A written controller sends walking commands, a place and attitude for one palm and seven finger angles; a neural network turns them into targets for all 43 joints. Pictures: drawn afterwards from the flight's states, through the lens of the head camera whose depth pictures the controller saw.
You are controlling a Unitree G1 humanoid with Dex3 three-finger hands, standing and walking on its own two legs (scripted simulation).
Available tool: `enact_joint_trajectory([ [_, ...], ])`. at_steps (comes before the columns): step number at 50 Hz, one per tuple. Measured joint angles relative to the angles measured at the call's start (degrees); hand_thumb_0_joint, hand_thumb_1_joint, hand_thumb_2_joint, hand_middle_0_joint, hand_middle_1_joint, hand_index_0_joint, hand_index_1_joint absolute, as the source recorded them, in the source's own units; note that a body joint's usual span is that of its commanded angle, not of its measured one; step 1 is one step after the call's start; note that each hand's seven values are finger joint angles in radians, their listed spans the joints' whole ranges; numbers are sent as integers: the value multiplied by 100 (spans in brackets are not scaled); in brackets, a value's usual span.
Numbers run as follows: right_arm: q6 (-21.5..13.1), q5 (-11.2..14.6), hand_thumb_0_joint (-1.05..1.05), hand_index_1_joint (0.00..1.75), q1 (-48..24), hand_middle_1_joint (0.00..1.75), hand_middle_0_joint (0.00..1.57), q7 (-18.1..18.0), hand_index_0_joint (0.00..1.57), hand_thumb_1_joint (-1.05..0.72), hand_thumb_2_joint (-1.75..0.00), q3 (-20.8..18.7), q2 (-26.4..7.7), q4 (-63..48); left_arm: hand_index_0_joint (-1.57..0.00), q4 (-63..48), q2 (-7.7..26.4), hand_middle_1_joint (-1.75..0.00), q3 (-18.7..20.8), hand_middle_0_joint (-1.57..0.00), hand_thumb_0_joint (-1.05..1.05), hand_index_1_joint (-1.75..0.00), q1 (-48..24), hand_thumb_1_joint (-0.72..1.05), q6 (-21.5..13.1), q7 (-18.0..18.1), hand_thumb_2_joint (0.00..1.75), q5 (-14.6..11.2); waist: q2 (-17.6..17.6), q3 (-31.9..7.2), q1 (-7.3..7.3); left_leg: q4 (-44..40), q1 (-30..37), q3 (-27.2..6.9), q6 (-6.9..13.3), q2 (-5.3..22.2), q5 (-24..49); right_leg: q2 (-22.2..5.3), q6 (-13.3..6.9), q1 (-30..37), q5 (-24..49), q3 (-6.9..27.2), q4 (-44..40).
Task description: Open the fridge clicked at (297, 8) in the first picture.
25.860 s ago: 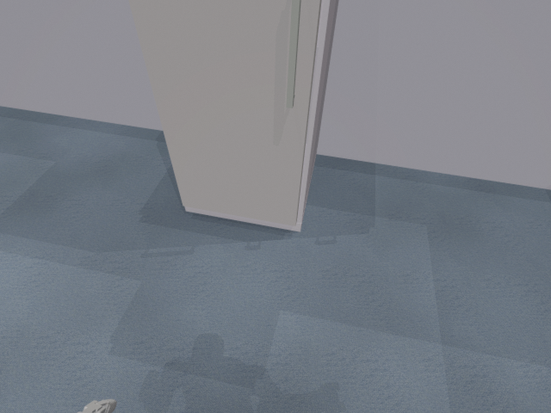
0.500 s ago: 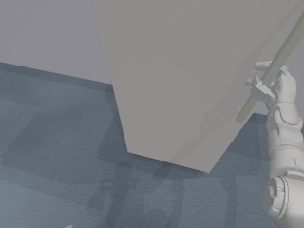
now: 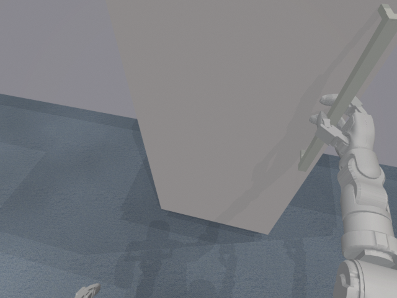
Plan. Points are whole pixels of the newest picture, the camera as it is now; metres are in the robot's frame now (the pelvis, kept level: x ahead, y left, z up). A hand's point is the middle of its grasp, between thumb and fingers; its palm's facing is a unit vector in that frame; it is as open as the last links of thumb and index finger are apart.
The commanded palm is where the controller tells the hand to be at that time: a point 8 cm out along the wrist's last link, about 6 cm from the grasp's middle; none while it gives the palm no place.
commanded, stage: pull the door a little, standing still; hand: right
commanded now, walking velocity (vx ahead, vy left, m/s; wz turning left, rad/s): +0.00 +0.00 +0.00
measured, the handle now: (333, 108) +0.49 -0.22 +0.14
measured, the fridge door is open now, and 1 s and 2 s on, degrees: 0 29 65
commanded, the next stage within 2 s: walk backward, drawing the door open in 0.32 s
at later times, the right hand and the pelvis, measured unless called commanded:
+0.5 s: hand (317, 161) +0.35 -0.16 +0.13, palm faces +0.06 +0.99 -0.11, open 6.3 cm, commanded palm +0.31 -0.22 +0.13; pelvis +0.02 -0.01 +0.00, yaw +1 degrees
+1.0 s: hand (273, 228) +0.22 -0.08 +0.13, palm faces +0.12 +0.98 -0.12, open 6.0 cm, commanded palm +0.18 -0.13 +0.13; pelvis -0.06 +0.05 +0.00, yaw -11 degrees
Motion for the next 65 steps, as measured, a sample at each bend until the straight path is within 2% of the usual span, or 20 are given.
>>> enact_joint_trajectory([
  [6, 100, -59, 3, 140, 123, 140, 33, -237, 39, -77, -79, 95, 108, -168, -20, 28, -47, -30, 19, -20, 1, -30, -86, 91, -24, -52, 90, 41, -46, -49, -32, -47, 28, -14, 4, 18, 60, 23, 4, 35, 53, -10, -48],
  [12, 125, 22, 2, 136, 673, 139, 27, -304, 31, -78, -79, 135, 190, -711, -21, -21, -100, -30, -6, -20, 1, -30, -47, 91, -59, -100, 90, 11, -74, -85, -32, -126, 195, -100, -15, 1, 43, 21, -4, 258, 39, -89, -171],
  [17, 277, 119, 2, 131, 1542, 135, 23, -290, 26, -79, -79, 241, 393, -1729, -20, -64, -112, -30, 4, -20, 1, -30, -27, 91, -76, -135, 90, -14, -113, -87, -88, -195, 405, -97, 17, 0, 105, 20, 35, 511, 107, -128, -276],
  [22, 477, 217, 2, 130, 2865, 135, 25, -297, 26, -76, -77, 556, 712, -3219, -20, -151, -102, -30, -3, -20, 1, -30, -117, 91, -128, -149, 90, -43, -153, -129, -266, -313, 698, 19, 54, 41, 104, 49, 66, 859, 147, -138, -430],
  [26, 54, -332, 2, 133, 3032, 136, 32, -493, 30, -69, -78, 1159, 511, -3518, -20, -130, -67, -30, -67, -20, 1, -30, -531, 91, -204, 92, 90, 72, -207, 99, -255, -313, 861, 227, -72, 95, -117, 90, -54, 918, -105, 94, -372],
  [28, -46, -455, 1, 134, 3057, 137, 35, -629, 33, -67, -79, 1356, 512, -3622, -20, -141, -81, -30, -49, -20, 1, -30, -791, 91, -145, 143, 90, 131, -185, 272, -243, -117, 807, 280, -50, 170, -36, 153, -100, 916, 14, 152, -337],
  [32, -22, -600, 0, 137, 3244, 139, 40, -869, 36, -66, -77, 1512, 656, -3804, -20, -317, -181, -30, -35, -20, 1, -29, -1070, 91, -91, 73, 90, 285, -150, 555, -215, 464, 632, 137, 0, 234, 55, 282, 39, 1168, 438, 201, -592],
  [34, 48, -655, 0, 138, 3359, 139, 42, -937, 36, -65, -76, 1565, 711, -3885, -20, -406, -247, -30, -66, -20, 1, -29, -1089, 91, -71, 37, 90, 333, -169, 598, -191, 445, 612, 127, 11, 180, 74, 325, 42, 1267, 562, 265, -718],
  [36, 96, -677, 0, 139, 3465, 140, 43, -973, 36, -66, -75, 1605, 720, -3984, -20, -461, -329, -30, -123, -20, 1, -29, -1074, 91, -53, 17, 90, 338, -138, 604, -173, 188, 654, 151, 29, 135, 471, 382, 61, 1318, 574, 335, -771],
  [41, 94, -683, -1, 140, 3721, 140, 45, -1022, 36, -66, -74, 1654, 856, -4242, -21, -354, -399, -30, -187, -20, 1, -30, -1123, 91, -17, 39, 90, 321, -342, 563, -187, -256, 782, 403, 360, -11, 270, 247, 146, 1064, 368, 559, -566],
  [43, 75, -692, -1, 140, 3692, 140, 45, -999, 36, -66, -73, 1691, 909, -4350, -21, -338, -413, -30, -135, -20, 1, -30, -1141, 91, -33, 53, 90, 281, -339, 664, -156, -257, 696, 562, 453, 6, 370, 221, 227, 644, 523, 587, -4],
  [48, 24, -785, 0, 140, 3616, 140, 45, -883, 36, -67, -72, 2017, 1056, -4748, -21, -278, -344, -30, -63, -20, 1, -30, -1106, 91, -15, 212, 90, 258, -139, 938, -136, -45, 477, 943, 599, 121, 404, 166, 169, -352, -294, 426, 1868],
  [50, 42, -829, 1, 140, 3657, 140, 45, -874, 35, -68, -72, 2212, 1110, -4942, -20, -250, -321, -30, -76, -20, 1, -30, -1076, 91, 2, 270, 90, 287, -61, 996, -79, 36, 422, 1105, 638, 151, 413, 32, 181, -363, -185, 251, 1723],
  [52, 70, -843, 1, 139, 3717, 140, 45, -873, 34, -68, -73, 2437, 1137, -5145, -20, -264, -296, -30, -87, -20, 1, -30, -1012, 91, -37, 312, 90, 305, -24, 988, -2, 272, 281, 1270, 660, 182, 346, -82, 217, -116, 280, 96, 959],
  [53, 78, -832, 2, 139, 3752, 140, 45, -880, 34, -68, -73, 2543, 1130, -5269, -20, -308, -274, -30, -88, -20, 1, -30, -969, 91, -85, 327, 90, 311, -36, 950, 16, 561, 103, 1311, 593, 190, 217, -117, 184, 66, 417, 119, 445],
  [54, 41, -832, 2, 138, 3742, 140, 45, -878, 33, -68, -74, 2622, 1056, -5326, -20, -275, -340, -30, -61, -20, 1, -30, -988, 91, -138, 332, 90, 332, 85, 987, 28, 1065, -136, 1128, 404, 221, -134, -56, 179, 34, 421, 101, 429],
  [56, -46, -928, 1, 138, 3745, 140, 46, -884, 33, -68, -75, 2771, 919, -5313, -20, -172, -469, -30, -49, -20, 1, -29, -995, 91, -187, 291, 90, 378, 190, 1128, 67, 2321, -502, 526, 100, 79, -437, 11, 217, 60, 586, 202, 371],
  [59, 2, -1072, 0, 139, 3831, 140, 46, -786, 35, -66, -73, 3003, 811, -5360, -20, -40, -557, -30, -69, -20, 1, -29, -899, 91, -233, 183, 90, 382, -52, 1177, 154, 3234, -634, 90, -107, -77, -422, -87, 319, 68, 1082, 712, -151],
  [61, -42, -1115, 1, 139, 3894, 140, 46, -740, 36, -66, -73, 3159, 836, -5368, -20, 46, -567, -30, -78, -20, 1, -29, -849, 91, -292, 82, 90, 341, -242, 1156, 44, 2711, -349, -110, -115, -67, -472, -243, 413, 26, 1352, 983, -485],
  [65, -140, -1101, 1, 139, 4120, 140, 46, -736, 37, -66, -75, 3269, 884, -5537, -21, 117, -689, -30, -97, -20, 1, -30, -793, 91, -434, -30, 90, 226, -198, 926, -200, 453, 836, -245, -100, 113, -607, -350, 730, -217, 1640, 1313, -770],
])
